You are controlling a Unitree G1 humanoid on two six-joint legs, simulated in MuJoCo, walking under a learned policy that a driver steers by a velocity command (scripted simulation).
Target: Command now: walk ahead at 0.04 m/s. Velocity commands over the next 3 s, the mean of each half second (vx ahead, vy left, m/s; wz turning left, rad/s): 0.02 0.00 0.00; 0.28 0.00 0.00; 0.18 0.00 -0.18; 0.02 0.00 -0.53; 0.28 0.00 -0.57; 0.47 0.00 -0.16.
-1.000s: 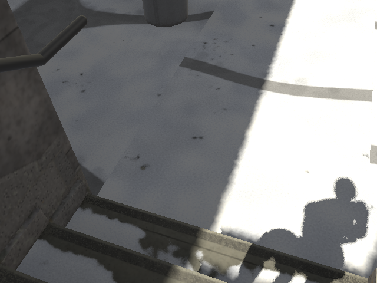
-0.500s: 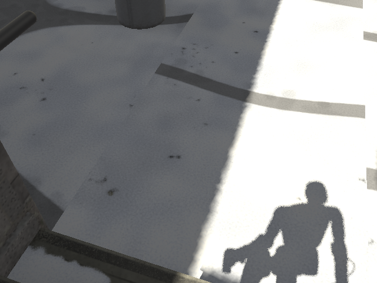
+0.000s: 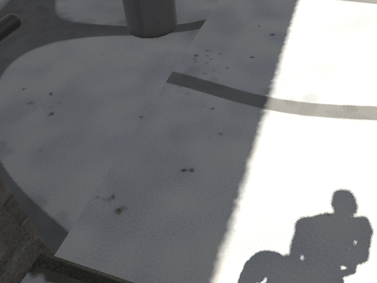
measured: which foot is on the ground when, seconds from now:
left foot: up 0.00-0.12, down 0.14-0.76, up 0.78-1.00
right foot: down 0.00-1.00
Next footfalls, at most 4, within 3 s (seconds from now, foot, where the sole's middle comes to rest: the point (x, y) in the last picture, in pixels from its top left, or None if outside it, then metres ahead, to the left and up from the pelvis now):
0.14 left None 0.10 0.14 -0.77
1.28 left None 0.46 0.16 -0.92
1.80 right None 0.38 -0.05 -0.92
2.28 left None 0.46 0.11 -0.92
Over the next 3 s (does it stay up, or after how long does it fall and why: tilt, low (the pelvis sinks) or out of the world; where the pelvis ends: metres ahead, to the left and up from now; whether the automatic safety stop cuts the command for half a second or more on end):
stays up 0.65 -0.22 -0.30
